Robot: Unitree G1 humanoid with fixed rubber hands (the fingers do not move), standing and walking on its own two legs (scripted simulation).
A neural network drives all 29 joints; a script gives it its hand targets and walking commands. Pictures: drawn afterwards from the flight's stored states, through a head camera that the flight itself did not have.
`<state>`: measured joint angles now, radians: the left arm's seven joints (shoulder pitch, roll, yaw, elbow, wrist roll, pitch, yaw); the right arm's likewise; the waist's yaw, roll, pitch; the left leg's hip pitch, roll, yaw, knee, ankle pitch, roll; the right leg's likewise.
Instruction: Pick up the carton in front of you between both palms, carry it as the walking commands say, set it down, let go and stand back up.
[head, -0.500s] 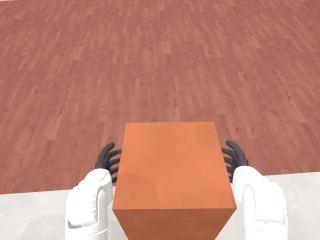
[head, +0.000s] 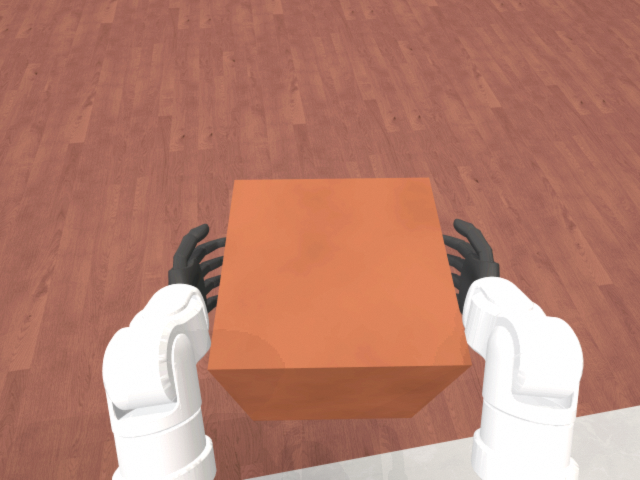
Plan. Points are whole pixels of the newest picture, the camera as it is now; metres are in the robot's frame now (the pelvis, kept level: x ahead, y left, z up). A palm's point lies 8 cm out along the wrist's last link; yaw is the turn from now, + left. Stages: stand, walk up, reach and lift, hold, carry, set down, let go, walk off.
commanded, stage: carry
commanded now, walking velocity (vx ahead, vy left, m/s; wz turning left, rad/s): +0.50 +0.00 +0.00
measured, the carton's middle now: (332, 311) +0.32 +0.00 +0.06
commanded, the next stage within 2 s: none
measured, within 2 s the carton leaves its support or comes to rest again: neither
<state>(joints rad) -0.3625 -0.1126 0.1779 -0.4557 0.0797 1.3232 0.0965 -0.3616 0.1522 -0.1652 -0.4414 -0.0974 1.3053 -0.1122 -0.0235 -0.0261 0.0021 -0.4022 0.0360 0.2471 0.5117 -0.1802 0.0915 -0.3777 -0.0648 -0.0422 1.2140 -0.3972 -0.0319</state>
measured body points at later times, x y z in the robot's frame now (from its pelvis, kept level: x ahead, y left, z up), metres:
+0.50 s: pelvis +0.32 -0.04 +0.01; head +0.41 -0.04 +0.45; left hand +0.71 +0.14 +0.12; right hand +0.74 -0.16 +0.12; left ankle +0.24 +0.08 -0.61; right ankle +0.36 -0.10 -0.72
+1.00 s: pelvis +0.55 -0.03 +0.04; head +0.65 -0.03 +0.48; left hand +0.97 +0.11 +0.19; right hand +0.95 -0.19 +0.18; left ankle +0.58 +0.07 -0.69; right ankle +0.59 -0.14 -0.69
